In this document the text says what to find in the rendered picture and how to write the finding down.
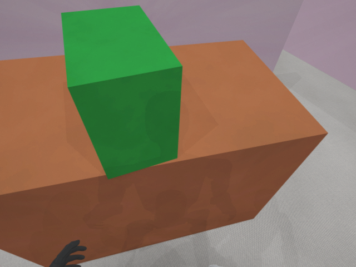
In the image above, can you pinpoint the pedestal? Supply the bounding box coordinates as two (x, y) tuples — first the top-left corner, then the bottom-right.
(0, 40), (328, 267)

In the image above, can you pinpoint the robot left hand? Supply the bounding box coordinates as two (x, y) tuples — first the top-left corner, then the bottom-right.
(49, 240), (87, 267)

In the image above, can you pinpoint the carton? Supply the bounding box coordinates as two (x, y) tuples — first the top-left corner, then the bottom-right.
(61, 6), (182, 179)

